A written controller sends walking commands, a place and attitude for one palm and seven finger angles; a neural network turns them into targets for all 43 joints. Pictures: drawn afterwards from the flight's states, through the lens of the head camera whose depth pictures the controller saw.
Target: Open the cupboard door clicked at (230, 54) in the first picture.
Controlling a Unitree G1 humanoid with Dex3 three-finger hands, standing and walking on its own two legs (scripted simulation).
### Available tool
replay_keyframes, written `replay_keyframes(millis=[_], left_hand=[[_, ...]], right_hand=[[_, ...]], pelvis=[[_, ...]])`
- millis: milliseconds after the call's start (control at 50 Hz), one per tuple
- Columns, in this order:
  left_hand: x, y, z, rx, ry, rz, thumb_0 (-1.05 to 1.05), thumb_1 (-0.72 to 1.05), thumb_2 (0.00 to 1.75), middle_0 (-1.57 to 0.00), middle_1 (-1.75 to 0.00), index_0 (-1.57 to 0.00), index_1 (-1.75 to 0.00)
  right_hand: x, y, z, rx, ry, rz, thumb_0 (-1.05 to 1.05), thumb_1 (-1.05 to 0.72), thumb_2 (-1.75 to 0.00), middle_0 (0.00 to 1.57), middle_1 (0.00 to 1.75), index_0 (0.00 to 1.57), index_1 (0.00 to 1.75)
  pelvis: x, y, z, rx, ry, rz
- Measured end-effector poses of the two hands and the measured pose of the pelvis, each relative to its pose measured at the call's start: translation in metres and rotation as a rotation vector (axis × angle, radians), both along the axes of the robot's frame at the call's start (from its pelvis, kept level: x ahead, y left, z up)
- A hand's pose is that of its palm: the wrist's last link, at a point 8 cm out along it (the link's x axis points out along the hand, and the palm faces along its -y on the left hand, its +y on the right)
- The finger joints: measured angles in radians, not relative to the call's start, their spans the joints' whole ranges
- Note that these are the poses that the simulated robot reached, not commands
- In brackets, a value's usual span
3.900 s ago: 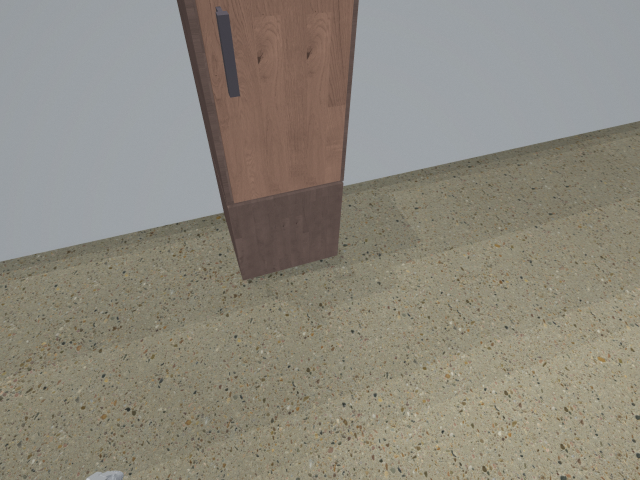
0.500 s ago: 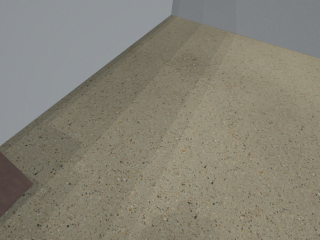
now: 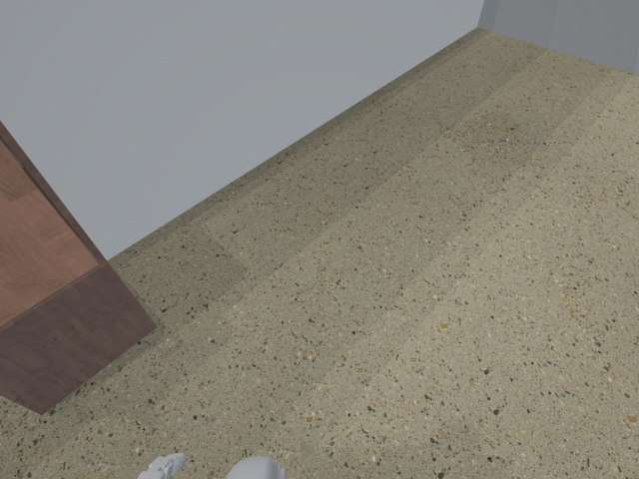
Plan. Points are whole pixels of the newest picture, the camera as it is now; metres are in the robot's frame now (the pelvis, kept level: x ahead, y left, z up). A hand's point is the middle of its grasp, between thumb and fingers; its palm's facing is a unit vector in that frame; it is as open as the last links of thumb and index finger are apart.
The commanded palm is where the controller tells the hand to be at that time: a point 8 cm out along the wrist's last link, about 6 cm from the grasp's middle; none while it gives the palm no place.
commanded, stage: turn to face it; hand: left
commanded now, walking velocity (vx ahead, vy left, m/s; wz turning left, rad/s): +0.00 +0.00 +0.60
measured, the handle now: out of the picture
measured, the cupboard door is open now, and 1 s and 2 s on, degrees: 0 0 0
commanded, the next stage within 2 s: take the last steps up to it in 1.24 s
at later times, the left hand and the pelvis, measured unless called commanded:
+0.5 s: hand out of the picture +0.01 +0.28 -0.16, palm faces +0.34 -0.90 -0.27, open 7.4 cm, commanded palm none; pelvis +0.00 +0.04 +0.00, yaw +17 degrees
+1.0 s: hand out of the picture -0.07 +0.20 -0.16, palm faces +0.58 -0.77 -0.25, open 7.4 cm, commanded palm none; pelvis +0.00 +0.00 +0.00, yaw +36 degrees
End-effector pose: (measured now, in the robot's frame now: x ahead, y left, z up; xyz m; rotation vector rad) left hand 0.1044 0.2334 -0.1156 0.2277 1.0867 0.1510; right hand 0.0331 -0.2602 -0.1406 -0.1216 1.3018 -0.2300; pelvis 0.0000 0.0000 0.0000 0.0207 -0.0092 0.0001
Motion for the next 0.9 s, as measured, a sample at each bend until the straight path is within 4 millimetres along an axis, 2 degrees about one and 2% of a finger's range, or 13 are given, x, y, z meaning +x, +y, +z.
replay_keyframes(millis=[60,120,220,260,340,480,560,680,800,900], left_hand=[[-0.022,0.009,-0.005,-0.005,0.034,0.053,0.0,0.91,0.9,-0.2,-0.3,-0.2,-0.3],[-0.049,0.023,-0.014,-0.014,0.082,0.114,0.0,0.91,0.9,-0.2,-0.3,-0.2,-0.3],[-0.098,0.057,-0.041,-0.035,0.165,0.23,0.0,0.91,0.9,-0.2,-0.3,-0.2,-0.3],[-0.114,0.07,-0.047,-0.032,0.208,0.267,0.0,0.91,0.9,-0.2,-0.3,-0.2,-0.3],[-0.127,0.084,-0.039,-0.026,0.224,0.322,0.01,0.91,0.9,-0.2,-0.3,-0.2,-0.3],[-0.116,0.085,-0.018,-0.015,0.13,0.374,0.01,0.91,0.9,-0.2,-0.3,-0.2,-0.3],[-0.104,0.076,-0.01,-0.002,0.075,0.395,0.0,0.91,0.9,-0.2,-0.3,-0.2,-0.3],[-0.095,0.047,-0.002,0.038,-0.015,0.423,0.0,0.91,0.9,-0.2,-0.3,-0.2,-0.3],[-0.123,0.019,0.008,0.03,-0.002,0.503,0.0,0.91,0.9,-0.2,-0.3,-0.2,-0.3],[-0.155,0.005,0.002,0.001,0.039,0.576,0.0,0.91,0.9,-0.2,-0.3,-0.2,-0.3]], right_hand=[[0.033,-0.001,0.006,-0.018,-0.034,0.073,0.01,-0.91,-0.9,0.2,0.3,0.2,0.3],[0.068,0.007,0.012,-0.037,-0.073,0.154,0.01,-0.91,-0.9,0.19,0.3,0.2,0.3],[0.123,0.037,0.017,-0.083,-0.159,0.294,0.01,-0.91,-0.9,0.19,0.3,0.2,0.3],[0.136,0.05,0.021,-0.09,-0.193,0.331,0.01,-0.91,-0.9,0.2,0.3,0.2,0.3],[0.141,0.068,0.032,-0.094,-0.201,0.373,0.01,-0.91,-0.9,0.2,0.3,0.2,0.3],[0.133,0.082,0.028,-0.047,-0.144,0.417,0.01,-0.9,-0.9,0.2,0.3,0.2,0.3],[0.128,0.078,0.018,-0.015,-0.11,0.43,0.01,-0.9,-0.9,0.2,0.3,0.2,0.3],[0.13,0.056,-0.008,0.027,-0.068,0.449,0.01,-0.9,-0.9,0.2,0.3,0.2,0.3],[0.14,0.044,-0.004,0.026,-0.029,0.519,0.01,-0.9,-0.9,0.2,0.3,0.2,0.3],[0.152,0.051,0.003,0.009,-0.013,0.593,0.01,-0.91,-0.9,0.2,0.3,0.2,0.3]], pelvis=[[0.001,0.002,0.0,0.004,-0.002,0.043],[0.001,0.009,-0.003,0.0,-0.001,0.087],[0.004,0.03,-0.018,-0.025,0.009,0.156],[0.002,0.035,-0.02,-0.022,0.008,0.171],[0.002,0.04,-0.01,-0.041,0.007,0.211],[0.004,0.038,0.0,-0.044,0.008,0.29],[0.006,0.029,0.0,-0.036,0.006,0.337],[0.009,0.003,-0.011,-0.015,0.003,0.41],[0.009,-0.007,-0.002,0.006,-0.014,0.501],[0.006,-0.008,0.002,0.018,-0.014,0.569]])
